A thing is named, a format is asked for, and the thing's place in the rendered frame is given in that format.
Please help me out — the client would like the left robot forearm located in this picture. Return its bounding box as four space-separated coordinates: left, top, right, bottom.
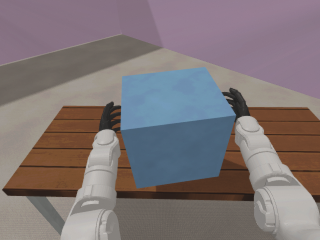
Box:
60 129 121 240

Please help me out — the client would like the carton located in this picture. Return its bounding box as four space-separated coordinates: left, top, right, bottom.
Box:
120 67 236 189

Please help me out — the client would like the robot left upper arm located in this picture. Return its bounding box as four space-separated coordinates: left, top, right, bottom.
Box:
61 208 121 240

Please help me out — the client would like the robot right upper arm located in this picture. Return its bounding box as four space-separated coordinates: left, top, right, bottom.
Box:
254 185 320 240

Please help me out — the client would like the left robot hand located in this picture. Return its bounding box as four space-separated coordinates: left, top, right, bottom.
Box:
99 101 121 132

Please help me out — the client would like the right robot hand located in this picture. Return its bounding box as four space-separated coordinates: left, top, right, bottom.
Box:
222 88 251 123

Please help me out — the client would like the right robot forearm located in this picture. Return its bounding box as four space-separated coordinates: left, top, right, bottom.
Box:
234 116 320 225

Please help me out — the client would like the table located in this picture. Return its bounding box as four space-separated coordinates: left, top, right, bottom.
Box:
2 105 320 236

